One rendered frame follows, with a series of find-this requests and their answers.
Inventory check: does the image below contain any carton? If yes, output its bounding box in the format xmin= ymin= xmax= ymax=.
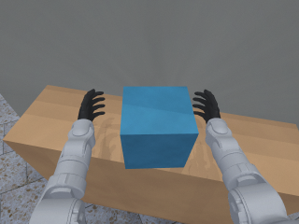
xmin=120 ymin=86 xmax=199 ymax=169

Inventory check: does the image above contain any pedestal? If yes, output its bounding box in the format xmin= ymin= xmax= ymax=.
xmin=2 ymin=85 xmax=299 ymax=224

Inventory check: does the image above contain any robot left forearm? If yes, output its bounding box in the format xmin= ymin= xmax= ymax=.
xmin=29 ymin=119 xmax=96 ymax=224

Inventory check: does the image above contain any robot right forearm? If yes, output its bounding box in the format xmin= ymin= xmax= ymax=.
xmin=205 ymin=118 xmax=287 ymax=217

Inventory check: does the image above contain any robot right upper arm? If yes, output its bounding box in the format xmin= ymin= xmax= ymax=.
xmin=228 ymin=182 xmax=299 ymax=224

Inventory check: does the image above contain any robot right hand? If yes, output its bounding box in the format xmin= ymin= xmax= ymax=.
xmin=192 ymin=90 xmax=221 ymax=124

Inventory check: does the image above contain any robot left hand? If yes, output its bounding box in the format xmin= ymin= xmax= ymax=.
xmin=78 ymin=89 xmax=106 ymax=122

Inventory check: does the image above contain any robot left upper arm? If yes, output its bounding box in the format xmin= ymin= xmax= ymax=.
xmin=31 ymin=198 xmax=86 ymax=224

